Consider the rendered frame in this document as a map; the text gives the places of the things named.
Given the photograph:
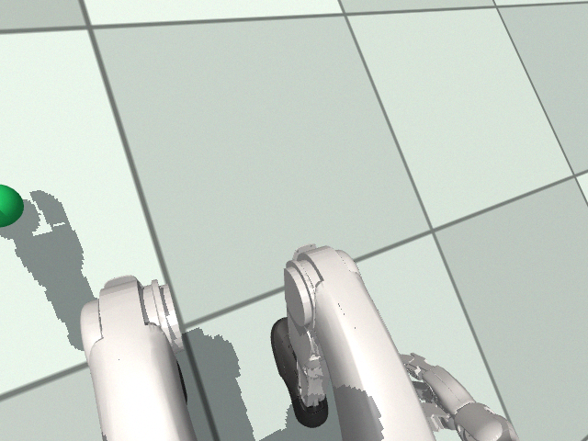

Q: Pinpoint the right robot hand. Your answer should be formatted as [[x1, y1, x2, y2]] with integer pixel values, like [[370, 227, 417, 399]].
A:
[[400, 353, 475, 432]]

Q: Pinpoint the right robot arm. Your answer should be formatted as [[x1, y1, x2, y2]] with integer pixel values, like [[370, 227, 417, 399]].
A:
[[454, 402, 520, 441]]

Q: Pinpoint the ball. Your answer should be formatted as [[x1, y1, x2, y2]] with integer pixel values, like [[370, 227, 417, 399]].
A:
[[0, 185, 24, 227]]

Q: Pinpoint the right robot foot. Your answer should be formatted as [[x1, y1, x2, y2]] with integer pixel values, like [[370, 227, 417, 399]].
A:
[[271, 317, 328, 428]]

